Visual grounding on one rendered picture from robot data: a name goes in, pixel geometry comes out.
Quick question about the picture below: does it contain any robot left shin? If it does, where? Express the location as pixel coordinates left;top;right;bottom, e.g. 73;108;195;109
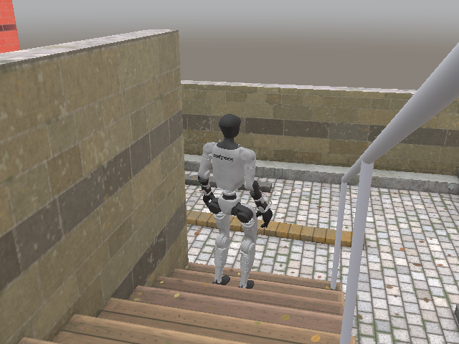
214;236;229;283

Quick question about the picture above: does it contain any robot left forearm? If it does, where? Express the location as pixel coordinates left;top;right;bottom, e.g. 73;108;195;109
198;176;212;196

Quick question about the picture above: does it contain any robot left upper arm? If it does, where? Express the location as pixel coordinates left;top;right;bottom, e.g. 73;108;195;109
198;142;216;179

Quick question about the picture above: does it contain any robot right upper arm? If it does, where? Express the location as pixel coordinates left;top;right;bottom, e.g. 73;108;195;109
240;148;256;191

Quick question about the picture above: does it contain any robot left thigh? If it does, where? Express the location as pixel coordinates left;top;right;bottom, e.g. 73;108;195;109
208;196;230;249

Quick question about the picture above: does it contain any robot left hand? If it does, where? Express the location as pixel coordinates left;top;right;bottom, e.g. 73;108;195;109
203;192;215;207

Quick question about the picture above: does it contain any robot right hand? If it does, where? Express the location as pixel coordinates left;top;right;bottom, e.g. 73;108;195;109
256;209;273;228

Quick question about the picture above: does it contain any robot right forearm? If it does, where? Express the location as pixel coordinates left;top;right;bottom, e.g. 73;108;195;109
250;181;268;213

